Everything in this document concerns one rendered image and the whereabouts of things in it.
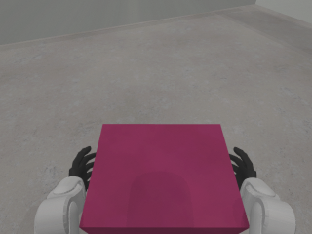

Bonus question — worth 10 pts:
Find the left robot hand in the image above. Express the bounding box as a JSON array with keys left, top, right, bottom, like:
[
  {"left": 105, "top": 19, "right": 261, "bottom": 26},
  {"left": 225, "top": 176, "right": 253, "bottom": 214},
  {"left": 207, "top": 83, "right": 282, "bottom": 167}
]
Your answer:
[{"left": 68, "top": 146, "right": 96, "bottom": 192}]

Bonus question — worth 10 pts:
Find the right robot hand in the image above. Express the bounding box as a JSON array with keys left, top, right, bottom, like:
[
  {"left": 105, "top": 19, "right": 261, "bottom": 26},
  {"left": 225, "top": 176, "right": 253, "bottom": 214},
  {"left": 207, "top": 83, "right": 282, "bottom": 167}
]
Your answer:
[{"left": 229, "top": 147, "right": 257, "bottom": 191}]

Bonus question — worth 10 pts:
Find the robot left forearm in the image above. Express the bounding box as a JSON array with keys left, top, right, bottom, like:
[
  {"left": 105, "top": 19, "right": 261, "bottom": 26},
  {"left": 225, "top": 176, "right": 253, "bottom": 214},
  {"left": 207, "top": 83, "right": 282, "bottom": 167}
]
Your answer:
[{"left": 34, "top": 176, "right": 86, "bottom": 234}]

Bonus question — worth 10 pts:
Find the robot right forearm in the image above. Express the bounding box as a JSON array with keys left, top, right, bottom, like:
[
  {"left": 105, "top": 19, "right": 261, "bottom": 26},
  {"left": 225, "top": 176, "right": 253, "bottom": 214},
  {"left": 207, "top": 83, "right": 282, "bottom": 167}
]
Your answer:
[{"left": 240, "top": 177, "right": 297, "bottom": 234}]

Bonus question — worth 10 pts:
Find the carton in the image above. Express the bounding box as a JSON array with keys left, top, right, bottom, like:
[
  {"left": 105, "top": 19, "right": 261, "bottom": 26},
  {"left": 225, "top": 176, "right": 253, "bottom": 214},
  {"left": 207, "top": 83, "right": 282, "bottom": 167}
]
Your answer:
[{"left": 79, "top": 124, "right": 250, "bottom": 234}]

